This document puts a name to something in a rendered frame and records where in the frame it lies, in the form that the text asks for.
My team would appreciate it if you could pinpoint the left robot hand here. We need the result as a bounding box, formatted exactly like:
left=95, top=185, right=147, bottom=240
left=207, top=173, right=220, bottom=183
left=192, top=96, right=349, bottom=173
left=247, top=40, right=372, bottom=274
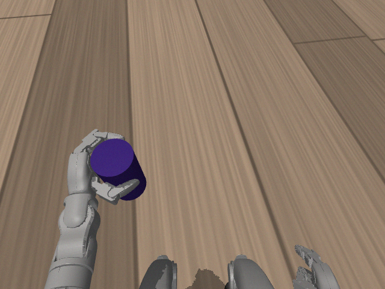
left=67, top=129, right=140, bottom=205

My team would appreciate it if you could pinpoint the right robot hand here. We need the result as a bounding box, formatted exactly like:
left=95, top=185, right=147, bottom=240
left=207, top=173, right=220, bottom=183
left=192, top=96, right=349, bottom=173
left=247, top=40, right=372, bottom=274
left=293, top=245, right=340, bottom=289

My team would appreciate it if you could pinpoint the left robot arm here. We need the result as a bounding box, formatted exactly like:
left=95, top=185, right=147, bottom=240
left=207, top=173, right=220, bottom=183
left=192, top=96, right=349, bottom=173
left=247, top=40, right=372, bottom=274
left=44, top=193, right=100, bottom=289

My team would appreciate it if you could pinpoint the can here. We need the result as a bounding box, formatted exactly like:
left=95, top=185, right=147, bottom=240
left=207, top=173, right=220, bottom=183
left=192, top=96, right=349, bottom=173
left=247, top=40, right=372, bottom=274
left=90, top=138, right=146, bottom=200

